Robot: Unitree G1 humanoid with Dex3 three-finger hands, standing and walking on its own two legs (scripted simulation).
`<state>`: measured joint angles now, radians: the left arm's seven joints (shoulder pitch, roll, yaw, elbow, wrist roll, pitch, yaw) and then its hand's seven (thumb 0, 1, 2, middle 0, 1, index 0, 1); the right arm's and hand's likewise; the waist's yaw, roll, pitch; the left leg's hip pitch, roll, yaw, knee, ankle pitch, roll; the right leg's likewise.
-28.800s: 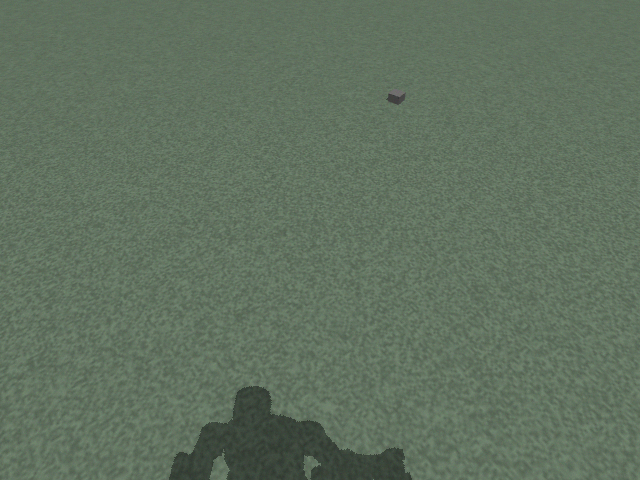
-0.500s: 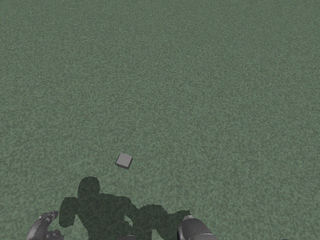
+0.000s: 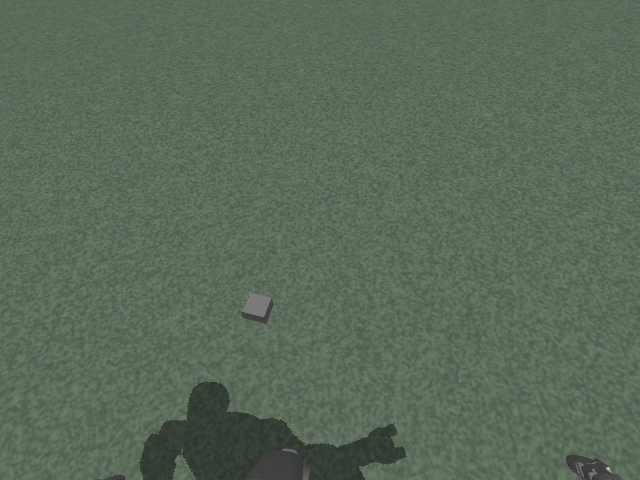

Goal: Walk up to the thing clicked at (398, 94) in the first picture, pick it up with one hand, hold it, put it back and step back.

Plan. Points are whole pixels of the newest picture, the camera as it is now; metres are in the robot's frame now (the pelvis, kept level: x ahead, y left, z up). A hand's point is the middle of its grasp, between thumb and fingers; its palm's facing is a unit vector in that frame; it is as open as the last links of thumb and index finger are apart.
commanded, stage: walk up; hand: left
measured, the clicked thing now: (258, 308) +0.70 +0.25 -0.74
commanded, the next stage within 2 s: stand in 1.20 s
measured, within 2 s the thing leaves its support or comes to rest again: neither
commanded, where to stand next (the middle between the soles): +0.32 +0.00 m, yaw +2 degrees
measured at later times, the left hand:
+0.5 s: hand out of the picture -0.07 +0.25 -0.16, palm faces +0.01 -0.93 -0.37, open 7.4 cm
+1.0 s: hand out of the picture -0.04 +0.23 -0.14, palm faces +0.08 -0.93 -0.36, open 7.4 cm
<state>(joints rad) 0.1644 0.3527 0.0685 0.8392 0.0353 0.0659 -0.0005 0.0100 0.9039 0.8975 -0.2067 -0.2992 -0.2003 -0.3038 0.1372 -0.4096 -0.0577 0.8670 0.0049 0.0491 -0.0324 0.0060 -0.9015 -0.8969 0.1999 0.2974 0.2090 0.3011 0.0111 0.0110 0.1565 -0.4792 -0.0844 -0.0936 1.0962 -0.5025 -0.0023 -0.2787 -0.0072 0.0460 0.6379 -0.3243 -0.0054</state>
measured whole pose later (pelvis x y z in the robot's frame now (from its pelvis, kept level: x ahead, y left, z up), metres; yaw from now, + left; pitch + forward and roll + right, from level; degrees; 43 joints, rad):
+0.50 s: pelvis -0.12 -0.03 +0.00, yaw +1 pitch -3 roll -2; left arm 0.23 0.38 0.08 0.94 0.03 0.03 -0.01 0.01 0.91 0.90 -0.20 -0.30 -0.20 -0.30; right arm 0.17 -0.39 -0.05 0.86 -0.04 0.01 0.00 0.01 -0.90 -0.90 0.20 0.30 0.21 0.30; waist 0.01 0.01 0.12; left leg -0.35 0.07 -0.02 0.70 -0.32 0.00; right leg -0.17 0.04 0.04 0.58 -0.36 0.00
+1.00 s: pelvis -0.12 -0.03 +0.01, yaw +4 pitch -3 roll +0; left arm 0.14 0.37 0.04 1.01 0.01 -0.02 -0.01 0.01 0.91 0.90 -0.21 -0.30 -0.20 -0.30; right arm 0.15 -0.33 -0.02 1.01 -0.01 -0.02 0.01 0.01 -0.90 -0.90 0.20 0.30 0.21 0.30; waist 0.01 0.00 0.05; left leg -0.22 0.00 -0.06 0.54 -0.27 -0.01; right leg -0.12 0.00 0.00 0.50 -0.33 0.01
